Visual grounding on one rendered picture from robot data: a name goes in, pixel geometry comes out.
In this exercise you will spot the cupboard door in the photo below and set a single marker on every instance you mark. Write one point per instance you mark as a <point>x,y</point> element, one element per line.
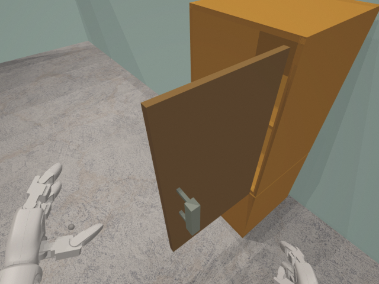
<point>206,138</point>

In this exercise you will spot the handle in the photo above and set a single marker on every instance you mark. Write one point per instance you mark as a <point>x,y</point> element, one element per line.
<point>192,212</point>

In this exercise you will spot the robot left forearm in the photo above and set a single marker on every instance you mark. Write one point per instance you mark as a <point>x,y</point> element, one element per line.
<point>27,273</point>

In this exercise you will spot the robot left hand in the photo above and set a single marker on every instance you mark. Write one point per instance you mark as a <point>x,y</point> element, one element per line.
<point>24,244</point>

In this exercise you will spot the robot right hand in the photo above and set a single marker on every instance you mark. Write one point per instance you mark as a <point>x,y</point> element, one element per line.
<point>301,273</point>

